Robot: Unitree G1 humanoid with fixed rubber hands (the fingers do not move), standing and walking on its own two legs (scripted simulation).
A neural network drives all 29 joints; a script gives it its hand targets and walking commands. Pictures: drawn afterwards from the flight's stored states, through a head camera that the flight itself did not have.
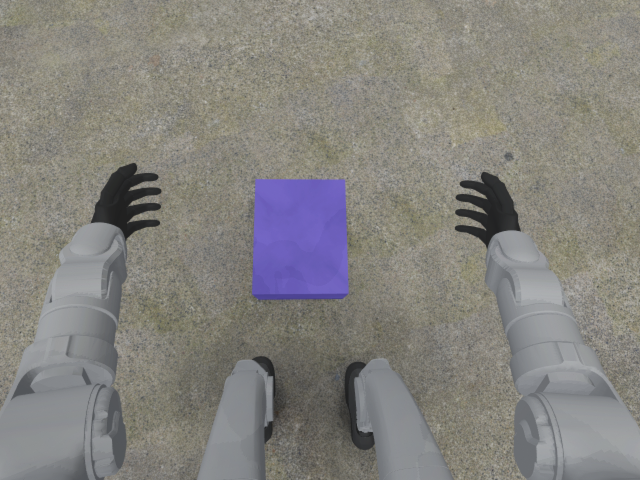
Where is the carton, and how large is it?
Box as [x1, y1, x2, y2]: [252, 179, 348, 299]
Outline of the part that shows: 255,179 252,294 258,299 342,298 348,293 344,180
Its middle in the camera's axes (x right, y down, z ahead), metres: -0.05 +0.01 +1.02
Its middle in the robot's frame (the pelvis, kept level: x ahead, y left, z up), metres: +0.52 +0.02 -0.61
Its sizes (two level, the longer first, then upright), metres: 0.290 0.228 0.145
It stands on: the floor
